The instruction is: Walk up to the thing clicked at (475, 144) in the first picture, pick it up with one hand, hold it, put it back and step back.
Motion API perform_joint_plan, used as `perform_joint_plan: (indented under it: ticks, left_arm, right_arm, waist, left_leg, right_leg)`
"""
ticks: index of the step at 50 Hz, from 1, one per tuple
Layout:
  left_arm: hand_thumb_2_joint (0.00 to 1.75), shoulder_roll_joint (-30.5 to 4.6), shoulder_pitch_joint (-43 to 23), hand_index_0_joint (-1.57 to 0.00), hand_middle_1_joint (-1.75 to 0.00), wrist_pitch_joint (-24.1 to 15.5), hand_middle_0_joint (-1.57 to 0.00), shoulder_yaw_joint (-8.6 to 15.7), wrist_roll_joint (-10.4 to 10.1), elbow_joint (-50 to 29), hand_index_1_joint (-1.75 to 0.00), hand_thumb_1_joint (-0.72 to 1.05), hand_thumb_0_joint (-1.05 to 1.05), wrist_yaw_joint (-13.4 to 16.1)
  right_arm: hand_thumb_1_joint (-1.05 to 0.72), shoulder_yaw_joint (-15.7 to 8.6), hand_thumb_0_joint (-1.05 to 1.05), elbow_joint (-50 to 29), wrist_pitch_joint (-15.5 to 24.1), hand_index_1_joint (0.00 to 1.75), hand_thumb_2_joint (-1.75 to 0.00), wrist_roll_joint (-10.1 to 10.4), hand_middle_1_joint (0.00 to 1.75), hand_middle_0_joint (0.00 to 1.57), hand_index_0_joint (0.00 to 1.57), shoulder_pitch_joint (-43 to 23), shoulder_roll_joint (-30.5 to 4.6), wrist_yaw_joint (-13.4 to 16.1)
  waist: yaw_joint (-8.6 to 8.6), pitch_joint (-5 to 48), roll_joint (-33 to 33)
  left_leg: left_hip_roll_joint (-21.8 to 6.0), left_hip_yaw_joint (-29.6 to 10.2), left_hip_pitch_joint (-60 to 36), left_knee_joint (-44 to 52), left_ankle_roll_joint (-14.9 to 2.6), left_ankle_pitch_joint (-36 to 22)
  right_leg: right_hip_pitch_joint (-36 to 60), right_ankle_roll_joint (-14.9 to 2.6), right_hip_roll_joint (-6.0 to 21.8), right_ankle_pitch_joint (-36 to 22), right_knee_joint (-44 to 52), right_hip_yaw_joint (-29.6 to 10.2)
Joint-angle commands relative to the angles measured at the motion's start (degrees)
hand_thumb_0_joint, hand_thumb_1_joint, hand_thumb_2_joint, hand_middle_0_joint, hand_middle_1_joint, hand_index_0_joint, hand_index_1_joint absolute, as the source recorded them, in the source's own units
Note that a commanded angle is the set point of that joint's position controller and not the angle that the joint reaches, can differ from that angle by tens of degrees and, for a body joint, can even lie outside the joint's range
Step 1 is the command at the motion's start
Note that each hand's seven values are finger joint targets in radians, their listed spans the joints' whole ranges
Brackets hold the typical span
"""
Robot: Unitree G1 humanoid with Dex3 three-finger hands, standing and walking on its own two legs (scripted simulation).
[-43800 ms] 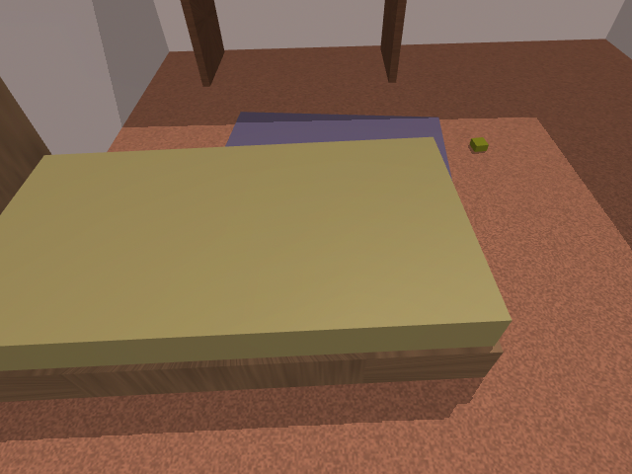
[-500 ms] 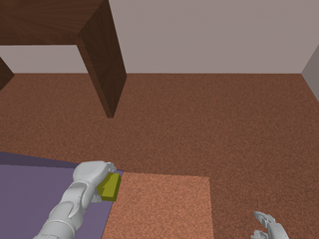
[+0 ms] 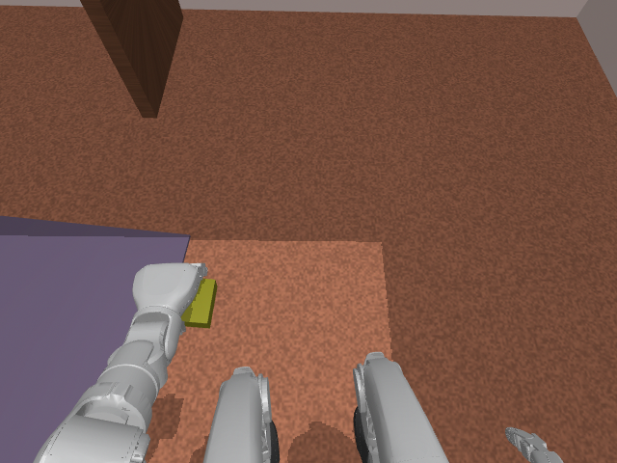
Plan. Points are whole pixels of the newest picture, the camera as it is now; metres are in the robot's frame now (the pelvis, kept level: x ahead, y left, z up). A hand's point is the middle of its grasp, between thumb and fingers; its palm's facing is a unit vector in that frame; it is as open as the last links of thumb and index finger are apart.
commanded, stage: crouch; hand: left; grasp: from above
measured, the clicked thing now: (192, 302) +0.38 +0.19 -0.18
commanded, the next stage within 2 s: lower in 1.04 s
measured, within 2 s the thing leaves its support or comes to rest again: neither
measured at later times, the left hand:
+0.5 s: hand (202, 328) +0.37 +0.20 -0.32, palm faces -0.43 +0.01 -0.90, open 9.7 cm
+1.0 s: hand (211, 337) +0.37 +0.20 -0.39, palm faces -0.45 +0.00 -0.89, open 9.7 cm
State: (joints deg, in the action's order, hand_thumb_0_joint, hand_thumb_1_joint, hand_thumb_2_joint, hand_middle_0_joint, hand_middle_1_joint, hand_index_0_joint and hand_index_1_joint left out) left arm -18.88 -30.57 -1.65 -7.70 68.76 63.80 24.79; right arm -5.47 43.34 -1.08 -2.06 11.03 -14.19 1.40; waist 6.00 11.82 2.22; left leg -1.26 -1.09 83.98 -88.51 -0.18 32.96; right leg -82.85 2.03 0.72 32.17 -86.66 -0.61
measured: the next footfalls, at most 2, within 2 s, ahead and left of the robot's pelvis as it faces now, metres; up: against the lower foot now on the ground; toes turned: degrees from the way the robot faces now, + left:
none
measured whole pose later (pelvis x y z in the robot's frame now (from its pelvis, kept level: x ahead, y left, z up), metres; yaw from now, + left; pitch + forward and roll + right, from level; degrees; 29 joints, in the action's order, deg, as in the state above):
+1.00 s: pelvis -0.03 -0.01 -0.21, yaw -2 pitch +35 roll -4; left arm -25.7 -40.0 -8.2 -0.7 71.6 73.9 29.7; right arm -3.7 45.5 4.9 -7.4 6.2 -13.8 -6.6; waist 8.9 7.8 0.5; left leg -0.7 -5.1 124.4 -128.5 1.3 38.9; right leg -122.6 1.6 -0.4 38.0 -125.8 1.2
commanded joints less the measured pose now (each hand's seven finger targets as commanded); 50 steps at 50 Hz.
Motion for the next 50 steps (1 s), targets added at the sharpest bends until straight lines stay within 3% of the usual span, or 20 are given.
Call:
perform_joint_plan:
  ticks: [1,2,5,7,11,14,16,21,23,27,29,32,34,36,39,41,44,45,46,50]
  left_arm:
    - [0.55,-9.87,-19.72,-1.04,-0.1,0.75,-1.14,2.48,-1.59,-6.74,-0.21,0.51,0.0,1.65]
    - [0.52,-10.07,-20.04,-1.04,-0.1,0.52,-1.13,2.7,-2.07,-6.95,-0.19,0.51,0.0,1.45]
    - [0.57,-8.64,-19.4,-1.05,-0.13,-0.32,-1.15,1.98,-2.91,-4.43,-0.23,0.54,0.0,0.73]
    - [0.58,-9.82,-22.85,-1.06,-0.13,-1.4,-1.16,2.27,-2.86,-5.42,-0.23,0.55,0.0,0.74]
    - [0.59,-13.53,-23.22,-1.07,-0.15,-3.18,-1.16,4.24,-1.74,-4.13,-0.25,0.56,0.0,2.35]
    - [0.57,-13.92,-23.69,-1.07,-0.16,-4.22,-1.15,4.63,-0.06,-3.6,-0.25,0.57,0.0,3.91]
    - [0.58,-16.14,-24.07,-1.06,-0.16,-4.56,-1.14,6.55,0.97,-4.36,-0.25,0.56,0.0,5.17]
    - [0.58,-16.39,-24.21,-1.05,-0.22,-4.47,-1.12,8.17,1.61,-3.23,-0.29,0.57,0.0,7.02]
    - [0.59,-14.56,-21.82,-1.06,-0.22,-3.77,-1.12,7.47,1.37,1.01,-0.29,0.58,0.0,6.72]
    - [0.57,-14.59,-21.48,-1.03,-0.21,-3.66,-1.1,7.12,0.15,1.16,-0.28,0.54,0.0,5.53]
    - [0.57,-14.69,-22.64,-1.04,-0.21,-4.26,-1.11,7.15,-0.48,-1.53,-0.28,0.56,0.0,4.92]
    - [0.58,-16.35,-23.74,-1.02,-0.19,-5.4,-1.09,7.58,-0.26,-2.13,-0.27,0.52,0.0,4.29]
    - [0.58,-15.66,-21.79,-1.02,-0.19,-5.98,-1.1,7.7,0.52,1.88,-0.27,0.51,0.0,4.21]
    - [0.56,-17.18,-24.86,-1.01,-0.18,-7.09,-1.09,8.1,1.5,-1.63,-0.26,0.51,0.0,4.39]
    - [0.54,-17.51,-24.61,-1.01,-0.2,-7.73,-1.08,8.6,2.59,-0.52,-0.27,0.52,0.0,5.43]
    - [0.55,-16.33,-23.92,-0.99,-0.21,-7.48,-1.05,8.37,2.95,2.07,-0.27,0.5,0.0,6.18]
    - [0.48,-16.08,-24.37,-0.99,-0.2,-6.93,-1.04,8.14,3.0,3.42,-0.25,0.51,0.0,7.07]
    - [0.49,-16.79,-26.76,-0.98,-0.19,-7.0,-1.04,8.33,2.52,1.79,-0.25,0.5,0.0,7.29]
    - [0.51,-17.75,-27.27,-0.98,-0.17,-6.82,-1.05,8.81,2.5,0.91,-0.25,0.48,0.0,7.64]
    - [0.56,-18.08,-25.92,-1.01,-0.17,-6.15,-1.09,9.43,1.88,2.48,-0.26,0.51,0.0,8.04]
  right_arm:
    - [-0.9,-3.09,0.0,-4.58,3.24,0.3,-0.9,-0.93,0.3,0.2,0.2,3.31,-10.42,0.67]
    - [-0.9,-2.97,0.0,-4.62,3.38,0.3,-0.9,-0.94,0.3,0.2,0.2,3.19,-10.37,0.63]
    - [-0.9,-2.92,0.0,-4.1,4.11,0.3,-0.9,-1.2,0.3,0.2,0.2,3.27,-10.54,0.26]
    - [-0.9,-2.73,0.0,-3.49,4.71,0.3,-0.9,-1.46,0.3,0.2,0.2,3.85,-10.56,-0.03]
    - [-0.9,-1.89,0.0,-2.78,5.68,0.3,-0.9,-1.82,0.3,0.2,0.2,3.84,-10.55,-0.89]
    - [-0.9,-1.47,0.0,-2.0,6.15,0.3,-0.9,-2.3,0.3,0.2,0.2,4.03,-10.63,-1.65]
    - [-0.9,-1.18,0.0,-1.69,6.42,0.3,-0.9,-2.78,0.3,0.2,0.2,4.59,-10.49,-2.24]
    - [-0.9,-1.41,0.0,-1.39,6.54,0.3,-0.9,-3.87,0.3,0.2,0.2,5.2,-10.09,-3.95]
    - [-0.9,-1.52,0.0,-1.84,6.65,0.3,-0.9,-4.21,0.3,0.2,0.2,4.76,-10.23,-4.57]
    - [-0.9,-2.13,0.0,-1.86,6.33,0.3,-0.9,-4.33,0.3,0.2,0.2,3.76,-10.28,-5.12]
    - [-0.9,-2.17,0.0,-1.57,6.41,0.3,-0.9,-4.49,0.3,0.2,0.2,4.18,-10.12,-5.47]
    - [-0.91,-1.81,0.0,-1.32,6.28,0.3,-0.9,-4.54,0.3,0.2,0.2,4.29,-9.49,-5.77]
    - [-0.91,-2.04,0.0,-0.61,6.25,0.3,-0.9,-4.76,0.3,0.2,0.2,4.17,-10.47,-5.82]
    - [-0.91,-1.45,0.0,-0.51,6.37,0.3,-0.9,-4.9,0.3,0.2,0.2,4.44,-10.14,-6.13]
    - [-0.9,-1.7,0.0,-0.48,6.32,0.3,-0.9,-4.95,0.3,0.2,0.2,3.97,-10.62,-6.42]
    - [-0.9,-2.03,0.0,-0.73,6.66,0.3,-0.9,-5.08,0.3,0.2,0.2,3.39,-11.43,-6.71]
    - [-0.9,-1.94,0.0,-0.88,7.05,0.3,-0.9,-5.15,0.3,0.2,0.2,3.03,-11.56,-6.91]
    - [-0.9,-2.16,0.0,-0.86,7.14,0.3,-0.9,-5.16,0.3,0.2,0.2,3.07,-11.98,-7.02]
    - [-0.9,-2.21,0.0,-0.68,7.12,0.3,-0.9,-5.15,0.3,0.2,0.2,3.2,-12.12,-6.91]
    - [-0.91,-2.09,0.0,-0.29,7.24,0.3,-0.9,-5.19,0.3,0.2,0.2,3.7,-11.96,-6.99]
  waist:
    - [0.81,28.31,3.3]
    - [0.46,29.46,3.32]
    - [1.53,30.13,1.26]
    - [2.56,31.72,1.15]
    - [2.15,31.25,2.12]
    - [2.0,34.15,5.33]
    - [1.66,35.44,6.1]
    - [2.26,36.31,5.84]
    - [2.61,35.7,4.8]
    - [1.89,36.0,4.64]
    - [2.38,36.55,4.97]
    - [2.61,34.17,3.2]
    - [2.85,31.46,3.06]
    - [2.62,32.67,5.27]
    - [2.07,32.53,5.93]
    - [3.1,30.36,6.17]
    - [2.62,31.1,8.69]
    - [3.24,32.63,8.14]
    - [2.49,34.14,8.39]
    - [2.72,34.79,7.22]
  left_leg:
    - [1.28,-2.15,-15.49,8.06,0.08,-2.41]
    - [1.45,-2.32,-14.61,7.18,0.17,-1.34]
    - [1.77,-2.67,-11.02,3.5,-0.18,1.17]
    - [1.92,-2.48,-8.58,0.49,-0.44,1.63]
    - [2.44,-1.92,-3.14,-3.48,-0.75,3.8]
    - [2.51,-0.95,-3.15,-7.18,-0.54,0.22]
    - [2.63,-0.54,-2.46,-9.51,-0.49,-2.16]
    - [2.53,0.93,0.86,-14.42,-0.99,-5.46]
    - [2.48,0.87,2.51,-15.68,-1.16,-5.08]
    - [2.37,1.1,5.07,-17.73,-1.48,-3.7]
    - [2.29,0.98,5.42,-18.94,-1.53,-5.0]
    - [2.21,1.21,9.38,-21.26,-1.88,-4.46]
    - [2.19,0.92,11.03,-22.24,-1.8,-2.58]
    - [2.07,0.7,9.97,-22.8,-1.39,-3.37]
    - [2.2,0.83,11.24,-23.57,-1.24,-1.95]
    - [2.2,0.66,12.05,-23.55,-1.15,0.56]
    - [2.01,0.25,10.18,-23.34,-0.8,0.94]
    - [2.0,0.07,10.79,-23.67,-0.92,1.07]
    - [1.94,-0.07,10.11,-23.75,-0.87,0.83]
    - [1.9,0.28,11.08,-26.16,-1.03,-1.76]
  right_leg:
    - [3.35,-3.83,-1.19,-3.79,4.78,3.69]
    - [2.32,-4.03,-1.27,-2.61,3.39,3.95]
    - [-1.22,-4.04,-1.22,-0.38,0.69,4.32]
    - [-3.03,-4.02,-1.21,-0.1,-1.19,4.3]
    - [-7.62,-3.87,-0.87,2.21,-4.32,4.1]
    - [-9.79,-4.12,-1.09,-1.18,-7.42,4.14]
    - [-10.79,-4.09,-1.0,-3.13,-9.55,4.18]
    - [-10.18,-3.68,-1.15,-6.78,-12.26,4.34]
    - [-11.41,-3.51,-1.1,-6.54,-13.11,4.5]
    - [-11.94,-3.45,-1.51,-5.49,-14.76,4.72]
    - [-11.05,-3.29,-1.7,-7.11,-15.95,4.87]
    - [-11.82,-3.07,-2.05,-7.1,-17.1,4.86]
    - [-15.2,-3.24,-2.15,-4.99,-18.21,5.1]
    - [-16.74,-3.62,-2.25,-5.28,-19.9,5.56]
    - [-18.39,-3.89,-2.53,-3.64,-21.44,5.96]
    - [-21.13,-3.95,-2.44,-1.1,-21.91,6.22]
    - [-22.99,-4.21,-2.34,-0.76,-23.33,6.55]
    - [-22.74,-4.18,-2.32,-0.83,-23.84,6.74]
    - [-22.65,-4.34,-2.31,-1.08,-24.48,6.72]
    - [-22.47,-4.19,-2.4,-3.69,-25.96,6.64]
